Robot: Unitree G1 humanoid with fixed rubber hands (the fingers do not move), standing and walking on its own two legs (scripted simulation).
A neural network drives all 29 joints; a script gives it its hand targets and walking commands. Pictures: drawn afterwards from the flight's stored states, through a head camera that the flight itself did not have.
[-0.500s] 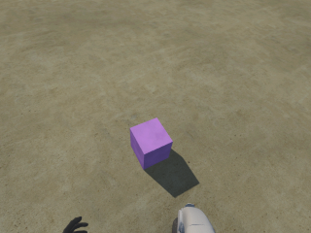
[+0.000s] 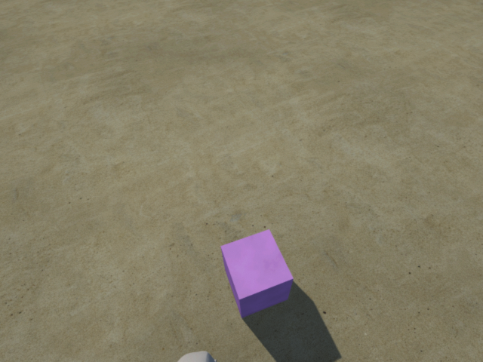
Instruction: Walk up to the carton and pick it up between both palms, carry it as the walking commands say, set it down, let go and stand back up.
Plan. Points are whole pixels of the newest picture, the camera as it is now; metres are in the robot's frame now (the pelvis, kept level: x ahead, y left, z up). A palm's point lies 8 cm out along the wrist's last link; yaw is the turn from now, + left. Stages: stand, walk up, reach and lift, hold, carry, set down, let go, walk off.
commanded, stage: walk up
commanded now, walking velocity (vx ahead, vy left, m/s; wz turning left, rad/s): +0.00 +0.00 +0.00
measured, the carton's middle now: (255, 273) +0.52 +0.01 -0.67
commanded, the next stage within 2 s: none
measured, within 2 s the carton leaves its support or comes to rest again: neither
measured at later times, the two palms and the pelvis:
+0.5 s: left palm out of the picture +0.07 +0.28 -0.15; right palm out of the picture +0.09 -0.19 -0.15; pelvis +0.05 +0.05 -0.01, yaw +3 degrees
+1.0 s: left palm out of the picture +0.04 +0.26 -0.15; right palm out of the picture +0.09 -0.17 -0.15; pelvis +0.06 +0.05 +0.00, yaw +2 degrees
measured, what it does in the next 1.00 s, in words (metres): steps on the spot: left foot, then right foot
